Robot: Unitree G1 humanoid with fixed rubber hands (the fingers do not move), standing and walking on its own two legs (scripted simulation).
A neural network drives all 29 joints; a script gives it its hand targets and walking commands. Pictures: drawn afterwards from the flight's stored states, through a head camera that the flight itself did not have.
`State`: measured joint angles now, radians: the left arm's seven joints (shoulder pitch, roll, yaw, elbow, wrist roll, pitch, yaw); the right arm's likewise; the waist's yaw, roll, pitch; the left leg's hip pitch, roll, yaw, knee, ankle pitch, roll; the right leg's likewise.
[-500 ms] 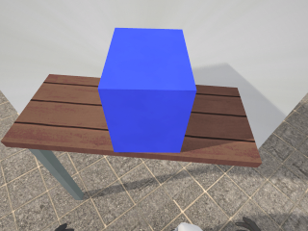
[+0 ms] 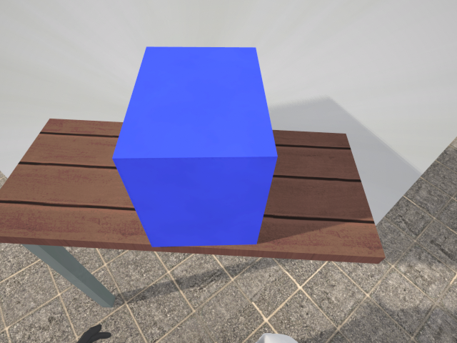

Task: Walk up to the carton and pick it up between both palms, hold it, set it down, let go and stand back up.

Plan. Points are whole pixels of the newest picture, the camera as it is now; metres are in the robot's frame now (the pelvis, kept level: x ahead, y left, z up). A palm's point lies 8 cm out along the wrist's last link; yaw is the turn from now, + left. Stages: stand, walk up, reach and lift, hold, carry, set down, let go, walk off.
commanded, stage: walk up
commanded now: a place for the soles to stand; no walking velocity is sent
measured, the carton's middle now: (203, 148) +0.44 +0.06 +0.08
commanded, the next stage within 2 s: none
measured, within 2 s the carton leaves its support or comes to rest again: neither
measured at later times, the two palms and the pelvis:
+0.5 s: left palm out of the picture +0.13 +0.23 -0.10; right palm out of the picture +0.09 -0.30 -0.10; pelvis +0.00 -0.04 -0.01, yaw +3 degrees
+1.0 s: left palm out of the picture +0.06 +0.23 -0.11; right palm out of the picture +0.05 -0.31 -0.09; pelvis -0.01 -0.05 +0.00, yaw +5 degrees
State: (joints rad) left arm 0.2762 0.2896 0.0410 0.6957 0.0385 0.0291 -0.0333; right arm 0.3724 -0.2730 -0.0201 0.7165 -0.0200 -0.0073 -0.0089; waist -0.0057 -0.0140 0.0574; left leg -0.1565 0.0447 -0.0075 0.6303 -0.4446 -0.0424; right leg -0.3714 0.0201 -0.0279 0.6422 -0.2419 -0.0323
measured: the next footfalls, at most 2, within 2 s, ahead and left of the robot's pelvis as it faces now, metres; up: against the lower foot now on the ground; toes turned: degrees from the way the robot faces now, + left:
none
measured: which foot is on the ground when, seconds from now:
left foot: down 0.00-1.00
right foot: down 0.00-1.00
